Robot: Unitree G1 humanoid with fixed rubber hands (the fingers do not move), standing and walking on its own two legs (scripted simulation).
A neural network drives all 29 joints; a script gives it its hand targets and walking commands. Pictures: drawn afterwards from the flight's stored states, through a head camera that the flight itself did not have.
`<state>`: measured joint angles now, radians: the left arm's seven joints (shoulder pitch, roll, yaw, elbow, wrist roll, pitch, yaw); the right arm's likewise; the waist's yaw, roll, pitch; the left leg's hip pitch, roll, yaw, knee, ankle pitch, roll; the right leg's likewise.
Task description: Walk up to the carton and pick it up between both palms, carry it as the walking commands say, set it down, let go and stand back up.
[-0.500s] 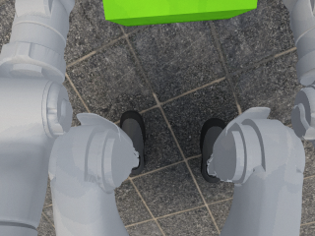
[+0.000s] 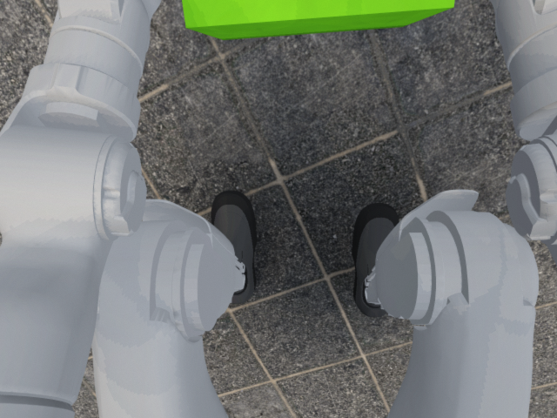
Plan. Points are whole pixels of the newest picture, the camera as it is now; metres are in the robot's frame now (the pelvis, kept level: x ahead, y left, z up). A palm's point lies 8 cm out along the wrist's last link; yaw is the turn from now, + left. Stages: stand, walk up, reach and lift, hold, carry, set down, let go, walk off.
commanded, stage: reach and lift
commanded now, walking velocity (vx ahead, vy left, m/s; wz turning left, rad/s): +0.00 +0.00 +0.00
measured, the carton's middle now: out of the picture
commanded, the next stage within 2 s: none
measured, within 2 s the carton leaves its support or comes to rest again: leaves its support in 0.86 s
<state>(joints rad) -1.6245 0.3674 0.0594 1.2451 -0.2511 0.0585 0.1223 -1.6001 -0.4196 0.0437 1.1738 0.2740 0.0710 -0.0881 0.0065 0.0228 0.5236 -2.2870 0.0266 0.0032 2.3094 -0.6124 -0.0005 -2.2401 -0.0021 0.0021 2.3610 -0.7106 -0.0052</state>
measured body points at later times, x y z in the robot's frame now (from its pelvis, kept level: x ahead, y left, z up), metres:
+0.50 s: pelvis +0.00 +0.00 -0.01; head +0.39 -0.01 +0.21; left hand +0.57 +0.17 -0.20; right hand +0.57 -0.18 -0.21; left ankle +0.10 +0.12 -0.30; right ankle +0.08 -0.12 -0.30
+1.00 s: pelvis -0.01 +0.01 +0.01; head +0.37 -0.01 +0.24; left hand +0.55 +0.16 -0.18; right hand +0.57 -0.17 -0.17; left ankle +0.11 +0.13 -0.30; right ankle +0.08 -0.12 -0.30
